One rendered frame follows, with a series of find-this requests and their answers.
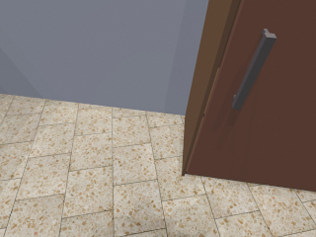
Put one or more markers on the handle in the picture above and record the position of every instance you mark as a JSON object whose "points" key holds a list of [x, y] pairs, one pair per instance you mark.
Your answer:
{"points": [[265, 46]]}

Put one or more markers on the wardrobe door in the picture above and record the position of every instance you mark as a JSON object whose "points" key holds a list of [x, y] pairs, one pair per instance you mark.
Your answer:
{"points": [[271, 140]]}

